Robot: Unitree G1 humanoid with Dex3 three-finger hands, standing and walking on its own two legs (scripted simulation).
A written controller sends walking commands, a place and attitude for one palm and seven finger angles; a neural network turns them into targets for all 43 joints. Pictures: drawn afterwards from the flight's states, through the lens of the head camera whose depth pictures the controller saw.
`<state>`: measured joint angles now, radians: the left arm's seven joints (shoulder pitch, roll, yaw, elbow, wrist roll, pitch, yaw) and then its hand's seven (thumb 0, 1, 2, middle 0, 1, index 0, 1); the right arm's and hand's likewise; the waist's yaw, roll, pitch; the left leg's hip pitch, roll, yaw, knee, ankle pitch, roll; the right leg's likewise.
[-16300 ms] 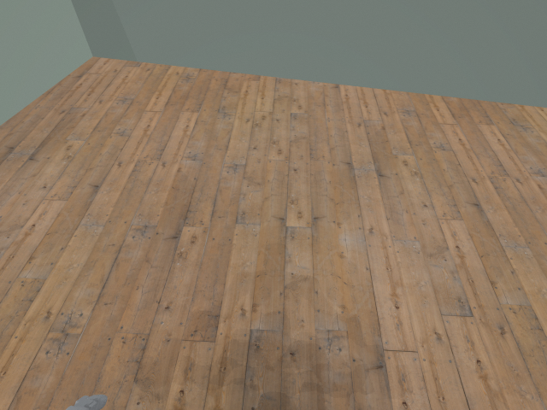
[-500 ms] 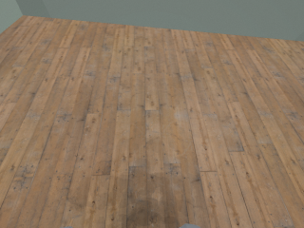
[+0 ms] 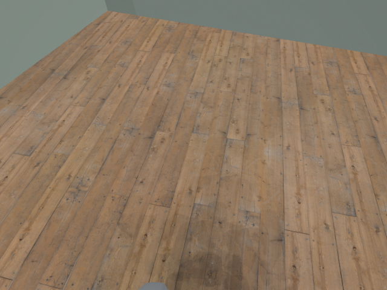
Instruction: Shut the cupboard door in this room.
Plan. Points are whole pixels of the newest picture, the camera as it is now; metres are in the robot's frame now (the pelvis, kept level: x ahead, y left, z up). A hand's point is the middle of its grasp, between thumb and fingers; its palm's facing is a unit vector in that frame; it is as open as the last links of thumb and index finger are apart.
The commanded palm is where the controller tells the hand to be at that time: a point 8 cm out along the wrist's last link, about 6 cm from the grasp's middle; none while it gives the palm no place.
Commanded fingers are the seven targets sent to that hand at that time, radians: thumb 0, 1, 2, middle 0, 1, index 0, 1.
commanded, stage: turn or walk to find it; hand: left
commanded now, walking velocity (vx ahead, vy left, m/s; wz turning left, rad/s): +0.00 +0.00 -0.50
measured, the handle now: out of the picture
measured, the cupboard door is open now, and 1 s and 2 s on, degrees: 87 87 87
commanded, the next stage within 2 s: none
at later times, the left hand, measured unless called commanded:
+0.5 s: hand out of the picture +0.05 +0.20 -0.17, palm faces -0.11 -0.96 -0.27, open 7.4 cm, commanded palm none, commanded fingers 0.00 0.90 0.90 -0.20 -0.30 -0.20 -0.30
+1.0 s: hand out of the picture +0.12 +0.22 -0.18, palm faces -0.37 -0.90 -0.23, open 7.4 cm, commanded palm none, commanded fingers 0.00 0.90 0.90 -0.20 -0.30 -0.20 -0.30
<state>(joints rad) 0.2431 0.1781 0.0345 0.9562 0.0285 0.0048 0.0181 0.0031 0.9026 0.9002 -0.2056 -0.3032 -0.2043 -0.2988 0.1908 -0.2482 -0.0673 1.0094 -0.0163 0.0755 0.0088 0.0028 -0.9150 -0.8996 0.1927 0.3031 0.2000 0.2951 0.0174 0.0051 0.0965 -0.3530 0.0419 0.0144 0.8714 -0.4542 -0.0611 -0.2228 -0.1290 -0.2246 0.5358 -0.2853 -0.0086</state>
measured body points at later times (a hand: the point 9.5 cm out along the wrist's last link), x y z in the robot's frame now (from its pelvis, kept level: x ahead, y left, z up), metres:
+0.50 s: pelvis -0.03 +0.01 -0.02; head +0.00 -0.02 +0.43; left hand +0.06 +0.25 -0.15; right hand +0.01 -0.25 -0.18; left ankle -0.02 +0.14 -0.73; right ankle -0.04 -0.09 -0.74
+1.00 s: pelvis -0.04 +0.05 -0.01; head +0.00 +0.06 +0.44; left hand +0.14 +0.26 -0.16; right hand -0.07 -0.22 -0.13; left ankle +0.00 +0.16 -0.74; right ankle -0.06 -0.08 -0.71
